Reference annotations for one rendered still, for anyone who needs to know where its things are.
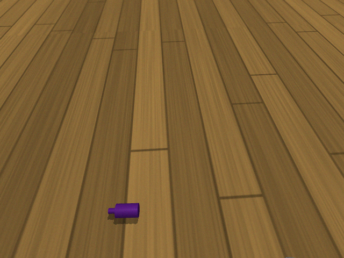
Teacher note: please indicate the bottle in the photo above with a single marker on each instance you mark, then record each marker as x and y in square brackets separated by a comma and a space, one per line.
[125, 210]

